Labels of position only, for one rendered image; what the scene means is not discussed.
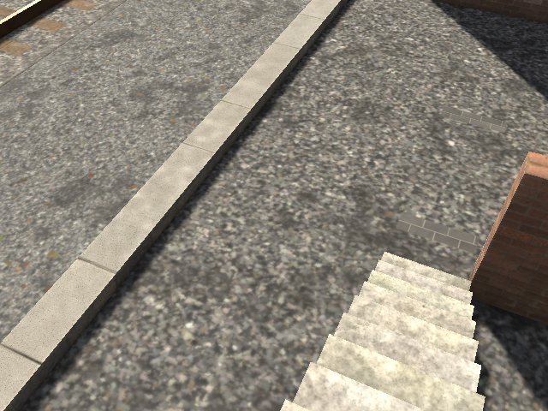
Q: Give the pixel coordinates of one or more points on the stairs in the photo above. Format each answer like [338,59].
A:
[406,344]

